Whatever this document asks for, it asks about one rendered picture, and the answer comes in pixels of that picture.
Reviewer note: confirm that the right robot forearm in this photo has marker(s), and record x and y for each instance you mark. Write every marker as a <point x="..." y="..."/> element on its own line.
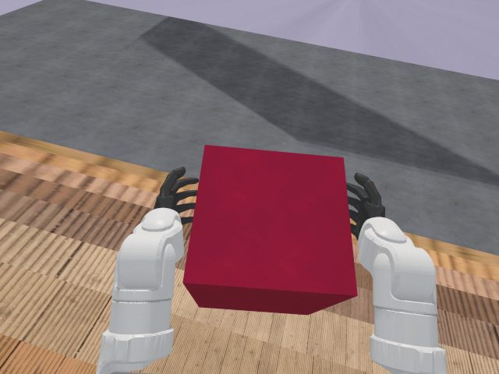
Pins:
<point x="405" y="339"/>

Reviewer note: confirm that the left robot forearm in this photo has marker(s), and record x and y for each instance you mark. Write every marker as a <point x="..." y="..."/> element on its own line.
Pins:
<point x="139" y="330"/>

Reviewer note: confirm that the carton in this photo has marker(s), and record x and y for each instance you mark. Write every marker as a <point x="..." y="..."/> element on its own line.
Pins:
<point x="271" y="232"/>

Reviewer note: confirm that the robot right hand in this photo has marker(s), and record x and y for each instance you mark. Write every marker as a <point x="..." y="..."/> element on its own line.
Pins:
<point x="368" y="206"/>

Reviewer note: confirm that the robot left hand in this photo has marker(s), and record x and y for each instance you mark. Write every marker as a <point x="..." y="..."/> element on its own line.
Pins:
<point x="169" y="196"/>

